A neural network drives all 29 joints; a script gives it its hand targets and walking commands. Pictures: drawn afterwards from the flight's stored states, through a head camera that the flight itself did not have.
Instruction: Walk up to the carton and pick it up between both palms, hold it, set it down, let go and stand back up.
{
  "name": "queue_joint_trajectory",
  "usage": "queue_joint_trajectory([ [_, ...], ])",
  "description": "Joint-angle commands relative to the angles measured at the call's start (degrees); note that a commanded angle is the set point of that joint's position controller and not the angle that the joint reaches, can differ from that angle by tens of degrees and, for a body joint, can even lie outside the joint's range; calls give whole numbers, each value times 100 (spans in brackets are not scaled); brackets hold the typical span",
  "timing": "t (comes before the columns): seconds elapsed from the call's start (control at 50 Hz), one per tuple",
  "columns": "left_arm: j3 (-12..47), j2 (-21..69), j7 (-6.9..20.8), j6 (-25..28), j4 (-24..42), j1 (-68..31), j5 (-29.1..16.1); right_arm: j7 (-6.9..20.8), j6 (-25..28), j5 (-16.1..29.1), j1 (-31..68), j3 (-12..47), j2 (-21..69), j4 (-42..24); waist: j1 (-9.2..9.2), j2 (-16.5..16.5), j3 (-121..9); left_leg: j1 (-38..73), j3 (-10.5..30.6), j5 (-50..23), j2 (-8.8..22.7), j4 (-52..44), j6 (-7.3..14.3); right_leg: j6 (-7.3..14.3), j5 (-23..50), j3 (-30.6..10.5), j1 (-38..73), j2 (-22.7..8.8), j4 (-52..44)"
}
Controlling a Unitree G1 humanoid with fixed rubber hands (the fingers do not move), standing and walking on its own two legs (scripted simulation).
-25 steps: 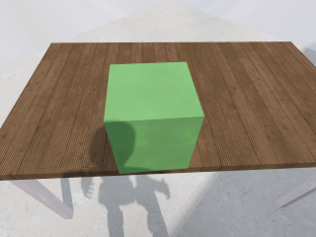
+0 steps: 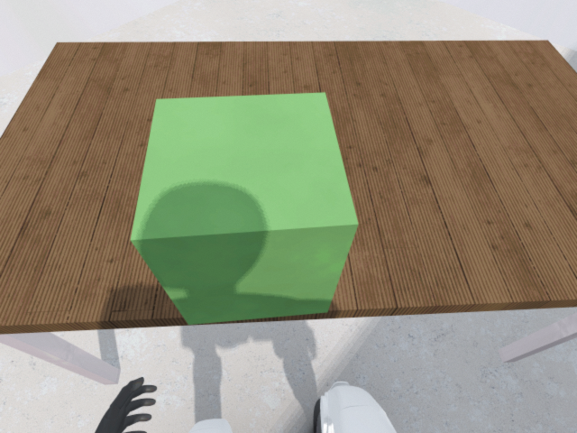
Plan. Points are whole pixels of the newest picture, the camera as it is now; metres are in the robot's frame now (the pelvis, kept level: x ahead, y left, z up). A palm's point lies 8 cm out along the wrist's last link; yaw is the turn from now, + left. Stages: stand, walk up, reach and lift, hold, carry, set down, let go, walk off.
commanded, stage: walk up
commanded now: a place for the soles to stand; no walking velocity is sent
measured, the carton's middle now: (251, 217) +0.37 +0.04 +0.06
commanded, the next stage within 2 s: reach and lift in 1.36 s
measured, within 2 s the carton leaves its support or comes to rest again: neither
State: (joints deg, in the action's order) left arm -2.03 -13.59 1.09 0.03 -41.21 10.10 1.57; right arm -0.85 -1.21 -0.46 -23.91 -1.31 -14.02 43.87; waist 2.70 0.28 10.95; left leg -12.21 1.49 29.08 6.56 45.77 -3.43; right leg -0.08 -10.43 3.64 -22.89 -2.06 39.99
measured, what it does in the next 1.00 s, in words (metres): steps on the spot: left foot, then right foot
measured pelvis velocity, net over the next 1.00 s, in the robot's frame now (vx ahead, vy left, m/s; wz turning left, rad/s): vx -0.02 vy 0.01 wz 0.06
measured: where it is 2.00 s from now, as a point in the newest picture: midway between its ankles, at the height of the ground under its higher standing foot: outside the picture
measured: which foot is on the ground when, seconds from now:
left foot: up 0.00-0.22, down 0.24-1.00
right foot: down 0.00-0.30, up 0.32-0.50, down 0.52-1.00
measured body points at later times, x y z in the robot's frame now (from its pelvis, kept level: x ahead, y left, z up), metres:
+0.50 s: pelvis -0.02 +0.01 +0.02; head +0.00 +0.04 +0.47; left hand +0.02 +0.29 -0.12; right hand +0.07 -0.24 -0.10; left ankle -0.04 +0.11 -0.71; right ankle +0.02 -0.12 -0.69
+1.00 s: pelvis -0.02 +0.01 +0.03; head -0.01 +0.01 +0.48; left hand +0.03 +0.26 -0.10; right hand +0.06 -0.23 -0.11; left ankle -0.04 +0.11 -0.71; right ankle +0.02 -0.11 -0.71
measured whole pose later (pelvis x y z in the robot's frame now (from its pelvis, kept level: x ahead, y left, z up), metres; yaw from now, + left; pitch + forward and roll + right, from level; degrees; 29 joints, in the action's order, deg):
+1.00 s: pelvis -0.02 +0.01 +0.03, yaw +4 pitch -2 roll +1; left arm -0.2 -12.2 -0.5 0.8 -46.1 18.6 0.4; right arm 0.6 -0.7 -0.3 -18.6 -0.9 -13.1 47.1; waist 0.3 0.2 1.4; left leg -10.3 -5.5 17.4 -0.5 29.2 1.9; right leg -0.7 -14.3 -1.3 -15.1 -0.9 31.0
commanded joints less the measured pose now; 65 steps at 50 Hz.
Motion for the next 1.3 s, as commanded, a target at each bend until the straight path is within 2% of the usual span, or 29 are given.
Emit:
queue_joint_trajectory([
  [0.0, -389, -1513, -227, -86, 546, 293, -50, -88, -162, 64, -331, -283, -864, -745, -406, -800, -1308, -628, 113, 1217, -422, 1780, 109, 1754, -628, -2562, 497, -2167, -2329],
  [0.04, -320, -1421, -270, -110, 574, -7, -45, -72, -151, -8, -231, -296, -814, -653, -370, -1015, -733, -1022, 233, 872, -326, 1712, 119, 1572, -590, -1984, 334, -1902, -2219],
  [0.08, -310, -1378, -296, -78, 547, 34, 45, -43, -102, -24, -414, -348, -890, -558, -335, -1198, -950, -1064, 214, 680, -305, 1493, 115, 1534, -337, -1881, 541, -1913, -1987],
  [0.16, -309, -1345, -351, -67, 514, 8, 93, 64, -87, -45, -240, -444, -967, -597, -373, -1239, -1317, -920, 73, 495, -308, 651, 178, 1520, -488, -1758, 899, -2028, -1854],
  [0.18, -306, -1362, -366, -73, 520, -70, 81, 103, -77, -49, -267, -466, -950, -587, -311, -1174, -1365, -643, 12, 261, -317, 252, 235, 1424, -603, -1623, 725, -1992, -1797],
  [0.2, -292, -1375, -365, -86, 544, -251, 67, 141, -52, -35, -412, -483, -898, -540, -146, -1092, -1412, -174, -71, -193, -341, -380, 320, 1237, -780, -1337, 404, -1870, -1635],
  [0.22, -267, -1347, -344, -108, 579, -446, 38, 180, -7, -35, -673, -517, -883, -465, 83, -911, -1434, 486, -141, -883, -375, -1218, 438, 928, -1110, -958, -137, -1686, -1331],
  [0.24, -191, -1152, -295, -124, 576, -444, -2, 210, 41, -68, -795, -590, -1035, -417, 216, -303, -1329, 849, 289, -1133, -244, -1973, 546, 501, -1651, -530, -711, -1331, -714],
  [0.26, -55, -706, -248, -109, 658, -307, -144, 202, 65, -85, -533, -734, -1497, -512, 272, 1337, -1174, 558, 2245, 104, 844, -2981, 934, -24, -2257, 214, -1394, -467, 778],
  [0.28, -115, -849, -303, -177, 705, -507, -194, 131, 56, -14, 48, -800, -1876, -598, 371, 1249, -657, -1012, 3169, 943, 1357, -3477, 1442, -63, -2722, -132, -1033, -10, 1467],
  [0.3, -206, -955, -315, -216, 589, -418, -161, 92, 89, -65, 537, -721, -1716, -679, 192, 1078, -355, -1829, 3175, 1318, 1425, -3637, 1709, -32, -2499, -461, -449, -217, 1912],
  [0.32, -222, -973, -290, -201, 461, -277, -157, 67, 121, -65, 898, -594, -1382, -731, -4, 921, -174, -1596, 2432, 309, 1100, -3391, 1578, 0, -2226, -497, -383, -203, 1868],
  [0.34, -203, -868, -272, -126, 363, -133, -178, 29, 139, -114, 955, -494, -1190, -753, -103, 841, -357, -736, 1656, -1432, 765, -2884, 1353, 25, -2043, -512, -651, -144, 1575],
  [0.36, -151, -709, -256, -50, 230, 100, -192, 0, 145, -182, 819, -439, -1067, -739, -127, 834, -733, 138, 1112, -2976, 526, -2445, 1176, 24, -1847, -500, -863, -112, 1277],
  [0.38, -86, -599, -250, 11, 204, 194, -181, -1, 142, -176, 591, -429, -1047, -684, -78, 910, -1043, 633, 851, -3862, 417, -2174, 1091, -8, -1751, -429, -845, -72, 981],
  [0.4, -57, -575, -254, 51, 238, 169, -154, 18, 129, -150, 475, -424, -1047, -619, -11, 951, -1218, 860, 778, -4162, 374, -2042, 1077, -51, -1740, -319, -672, -27, 659],
  [0.44, -23, -526, -267, 101, 309, 81, -131, 45, 86, -123, 502, -386, -1007, -583, 61, 973, -1321, 990, 745, -4122, 383, -1840, 1123, -130, -1561, -196, -267, 30, -181],
  [0.5, -57, -596, -274, 166, 218, 531, -98, 53, 66, -37, 659, -303, -994, -627, -188, 713, -1386, 375, 543, -4001, 399, -1480, 961, -39, 195, -221, 953, 16, -1638],
  [0.52, -99, -809, -286, 192, 196, 707, -48, 73, 96, 8, 610, -247, -898, -658, -237, 480, -1481, -152, 495, -3523, 362, -1368, 797, 100, 756, -655, 1575, -289, -1587],
  [0.54, -171, -1103, -294, 200, 177, 802, -3, 102, 128, 48, 506, -169, -742, -717, -208, -29, -1586, -749, 345, -2673, 154, -1194, 550, 339, 1128, -1433, 2032, -834, -1497],
  [0.56, -232, -1327, -276, 149, 172, 687, -42, 109, 83, 67, 400, -154, -630, -682, -137, -295, -1429, -578, 47, -1278, -261, -1238, 338, 693, 154, -1901, 1373, -1210, -1646],
  [0.58, -228, -1337, -237, 90, 115, 557, -88, 92, 21, 15, 272, -188, -657, -627, -69, -552, -1169, 30, -16, -709, -290, -1521, 335, 825, -953, -1929, 467, -1242, -1831],
  [0.6, -159, -1159, -189, 56, 113, 434, -122, 92, 16, -37, 291, -223, -733, -585, -62, -579, -858, 241, 138, -730, -220, -1886, 408, 668, -1510, -1725, 19, -1011, -1948],
  [0.62, -92, -968, -160, 56, 143, 461, -149, 104, 56, -34, 366, -248, -858, -531, -133, -501, -717, 196, 360, -794, -117, -2136, 493, 459, -1574, -1389, -52, -702, -1947],
  [0.64, -51, -842, -157, 74, 178, 508, -161, 119, 103, 5, 427, -263, -958, -458, -201, -432, -615, -43, 462, -820, -71, -2292, 584, 294, -1353, -1114, 89, -457, -1848],
  [0.68, -63, -807, -147, 127, 120, 711, -148, 140, 176, 32, 528, -263, -976, -397, -279, -344, -586, -401, 490, -668, 8, -2513, 667, 173, -973, -960, 498, -308, -1589],
  [0.8, -70, -786, -171, 256, 82, 885, -139, 112, 251, 21, 491, -191, -800, -295, -263, -216, -857, -146, 236, -1518, -30, -2403, 598, 226, -107, -1109, 771, -418, -1521],
  [0.96, -65, -775, -229, 245, 84, 959, -110, 101, 212, 17, 426, -177, -750, -183, -242, -93, -925, 0, 83, -1842, 13, -2363, 612, 234, 339, -1112, 773, -383, -1446],
  [1.28, -63, -827, -279, 197, 44, 997, -100, 67, 128, 8, 400, -165, -850, -86, -235, -90, -925, 211, -185, -1842, 100, -2323, 638, 264, 592, -1267, 659, -286, -1348],
])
